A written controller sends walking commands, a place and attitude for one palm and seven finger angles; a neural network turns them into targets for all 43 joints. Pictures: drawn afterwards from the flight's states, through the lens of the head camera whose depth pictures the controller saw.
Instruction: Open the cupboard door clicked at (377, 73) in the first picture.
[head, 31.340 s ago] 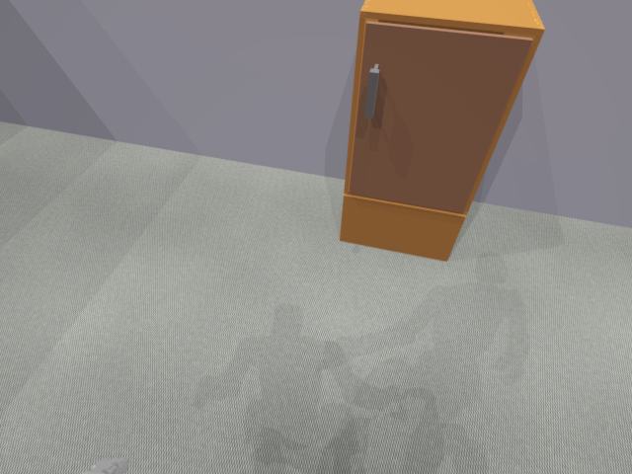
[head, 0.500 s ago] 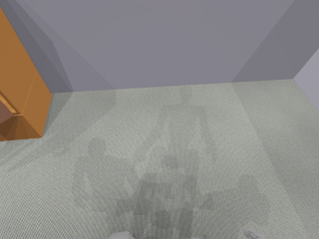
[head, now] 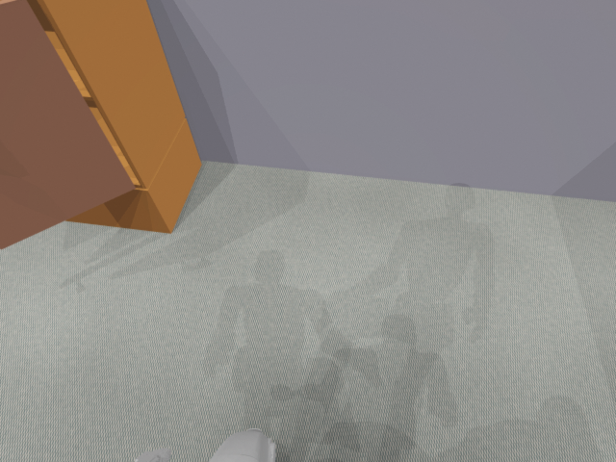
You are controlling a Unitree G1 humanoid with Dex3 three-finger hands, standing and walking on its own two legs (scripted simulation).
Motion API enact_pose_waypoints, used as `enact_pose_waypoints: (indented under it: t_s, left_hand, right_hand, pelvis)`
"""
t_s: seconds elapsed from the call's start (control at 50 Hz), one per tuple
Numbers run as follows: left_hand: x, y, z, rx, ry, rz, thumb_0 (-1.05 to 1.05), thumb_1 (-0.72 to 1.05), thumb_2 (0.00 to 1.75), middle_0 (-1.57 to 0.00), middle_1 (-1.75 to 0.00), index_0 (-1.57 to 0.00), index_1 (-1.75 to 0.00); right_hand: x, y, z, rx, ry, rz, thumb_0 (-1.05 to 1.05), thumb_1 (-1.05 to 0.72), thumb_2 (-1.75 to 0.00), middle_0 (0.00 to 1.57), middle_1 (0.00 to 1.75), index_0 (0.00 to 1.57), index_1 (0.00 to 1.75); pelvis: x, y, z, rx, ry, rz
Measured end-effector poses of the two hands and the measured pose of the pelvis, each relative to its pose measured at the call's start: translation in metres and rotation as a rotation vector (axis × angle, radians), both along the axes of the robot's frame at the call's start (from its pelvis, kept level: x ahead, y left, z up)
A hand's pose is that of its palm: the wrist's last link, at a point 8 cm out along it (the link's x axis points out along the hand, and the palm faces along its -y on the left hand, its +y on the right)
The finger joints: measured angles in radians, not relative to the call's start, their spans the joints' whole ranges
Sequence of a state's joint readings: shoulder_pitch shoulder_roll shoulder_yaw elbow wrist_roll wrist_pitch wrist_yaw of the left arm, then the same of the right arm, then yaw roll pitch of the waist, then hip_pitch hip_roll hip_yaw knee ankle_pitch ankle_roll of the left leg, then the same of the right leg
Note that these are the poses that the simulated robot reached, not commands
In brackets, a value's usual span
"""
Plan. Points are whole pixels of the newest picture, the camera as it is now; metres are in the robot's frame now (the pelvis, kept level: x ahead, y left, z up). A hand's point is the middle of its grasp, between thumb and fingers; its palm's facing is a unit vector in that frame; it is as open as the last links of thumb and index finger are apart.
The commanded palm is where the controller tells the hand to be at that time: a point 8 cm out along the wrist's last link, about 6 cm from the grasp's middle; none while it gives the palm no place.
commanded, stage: turn to face it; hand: left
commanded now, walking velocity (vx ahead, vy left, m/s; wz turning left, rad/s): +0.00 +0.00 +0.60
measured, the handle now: out of the picture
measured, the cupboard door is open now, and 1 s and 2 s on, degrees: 44 44 44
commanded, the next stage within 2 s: take the last steps up to it in 1.04 s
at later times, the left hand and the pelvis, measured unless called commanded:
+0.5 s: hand out of the picture +0.08 +0.23 -0.15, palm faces +0.29 -0.91 -0.30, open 7.3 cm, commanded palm none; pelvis +0.02 -0.02 -0.01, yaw +17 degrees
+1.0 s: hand out of the picture -0.04 +0.21 -0.18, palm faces +0.56 -0.80 -0.22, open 7.3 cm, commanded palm none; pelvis +0.03 +0.00 +0.00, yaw +32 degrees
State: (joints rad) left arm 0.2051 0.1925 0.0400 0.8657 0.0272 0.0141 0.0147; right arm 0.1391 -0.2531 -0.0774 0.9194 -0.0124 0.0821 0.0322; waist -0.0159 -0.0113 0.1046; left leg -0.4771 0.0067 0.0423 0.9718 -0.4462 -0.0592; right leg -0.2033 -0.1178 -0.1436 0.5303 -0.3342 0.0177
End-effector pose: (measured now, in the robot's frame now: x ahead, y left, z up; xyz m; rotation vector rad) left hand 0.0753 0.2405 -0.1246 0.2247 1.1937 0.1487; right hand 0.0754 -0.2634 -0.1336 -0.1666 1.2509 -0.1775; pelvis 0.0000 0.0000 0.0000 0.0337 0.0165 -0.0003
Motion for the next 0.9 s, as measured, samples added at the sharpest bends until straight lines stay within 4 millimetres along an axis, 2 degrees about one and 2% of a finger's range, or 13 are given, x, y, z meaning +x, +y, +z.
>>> enact_pose_waypoints:
  t_s: [0.06, 0.12, 0.18, 0.26, 0.34, 0.44, 0.5, 0.6, 0.68, 0.76, 0.82, 0.9]
  left_hand:
    - [-0.016, 0.002, -0.011, -0.034, 0.019, 0.052, 0.0, 0.91, 0.9, -0.2, -0.3, -0.21, -0.3]
    - [-0.032, 0.014, -0.03, -0.06, 0.042, 0.11, 0.0, 0.91, 0.89, -0.21, -0.3, -0.21, -0.3]
    - [-0.043, 0.027, -0.038, -0.052, 0.081, 0.153, 0.0, 0.91, 0.89, -0.21, -0.3, -0.21, -0.3]
    - [-0.038, 0.039, -0.026, -0.031, 0.052, 0.199, 0.01, 0.91, 0.9, -0.2, -0.3, -0.2, -0.3]
    - [-0.026, 0.043, -0.009, -0.009, -0.02, 0.229, 0.0, 0.91, 0.9, -0.2, -0.3, -0.2, -0.3]
    - [-0.018, 0.035, 0.004, 0.033, -0.082, 0.259, 0.0, 0.91, 0.9, -0.2, -0.3, -0.2, -0.3]
    - [-0.021, 0.025, 0.004, 0.069, -0.113, 0.283, 0.0, 0.91, 0.9, -0.2, -0.3, -0.2, -0.3]
    - [-0.048, 0.0, 0.008, 0.051, -0.068, 0.353, 0.0, 0.91, 0.9, -0.2, -0.3, -0.2, -0.3]
    - [-0.072, -0.016, 0.001, 0.004, -0.025, 0.417, 0.0, 0.91, 0.9, -0.2, -0.3, -0.2, -0.3]
    - [-0.1, -0.022, -0.015, -0.047, 0.011, 0.489, 0.0, 0.91, 0.9, -0.2, -0.3, -0.21, -0.3]
    - [-0.125, -0.018, -0.034, -0.08, 0.043, 0.549, 0.0, 0.91, 0.89, -0.21, -0.3, -0.21, -0.3]
    - [-0.147, -0.01, -0.038, -0.083, 0.11, 0.598, 0.0, 0.91, 0.89, -0.2, -0.3, -0.2, -0.3]
  right_hand:
    - [0.025, 0.009, 0.004, -0.017, -0.015, 0.069, 0.01, -0.91, -0.9, 0.2, 0.29, 0.2, 0.29]
    - [0.054, 0.021, 0.002, -0.043, -0.066, 0.137, 0.01, -0.91, -0.9, 0.2, 0.29, 0.2, 0.29]
    - [0.07, 0.033, 0.007, -0.057, -0.106, 0.182, 0.0, -0.91, -0.9, 0.2, 0.29, 0.2, 0.29]
    - [0.072, 0.039, 0.015, -0.066, -0.099, 0.222, 0.0, -0.91, -0.9, 0.2, 0.29, 0.2, 0.3]
    - [0.07, 0.039, 0.014, -0.052, -0.058, 0.257, 0.0, -0.91, -0.9, 0.2, 0.29, 0.21, 0.3]
    - [0.075, 0.027, 0.003, -0.02, -0.022, 0.284, 0.0, -0.91, -0.9, 0.2, 0.3, 0.21, 0.3]
    - [0.085, 0.016, -0.011, 0.0, -0.014, 0.297, 0.0, -0.91, -0.9, 0.2, 0.3, 0.21, 0.3]
    - [0.107, 0.011, -0.009, -0.001, -0.002, 0.354, 0.01, -0.91, -0.9, 0.2, 0.29, 0.2, 0.3]
    - [0.128, 0.022, 0.002, -0.007, -0.008, 0.412, 0.01, -0.91, -0.9, 0.2, 0.29, 0.2, 0.29]
    - [0.153, 0.048, 0.008, -0.024, -0.038, 0.5, 0.01, -0.91, -0.9, 0.19, 0.29, 0.2, 0.29]
    - [0.17, 0.073, 0.007, -0.04, -0.092, 0.565, 0.01, -0.91, -0.9, 0.19, 0.29, 0.2, 0.29]
    - [0.175, 0.098, 0.015, -0.042, -0.13, 0.617, 0.0, -0.91, -0.9, 0.2, 0.29, 0.2, 0.29]
  pelvis:
    - [0.004, 0.004, -0.003, -0.001, -0.002, 0.043]
    - [0.009, 0.014, -0.015, -0.016, -0.001, 0.084]
    - [0.008, 0.016, -0.018, -0.017, -0.008, 0.112]
    - [0.009, 0.014, -0.008, -0.042, -0.009, 0.159]
    - [0.011, 0.008, -0.002, -0.056, -0.008, 0.202]
    - [0.016, -0.01, -0.003, -0.055, -0.003, 0.26]
    - [0.021, -0.024, -0.012, -0.032, 0.005, 0.293]
    - [0.025, -0.028, -0.005, -0.022, -0.015, 0.371]
    - [0.03, -0.028, 0.0, -0.005, -0.014, 0.424]
    - [0.03, -0.02, -0.004, -0.008, -0.012, 0.475]
    - [0.028, -0.008, -0.016, -0.026, -0.011, 0.508]
    - [0.026, -0.003, -0.013, -0.034, -0.019, 0.527]
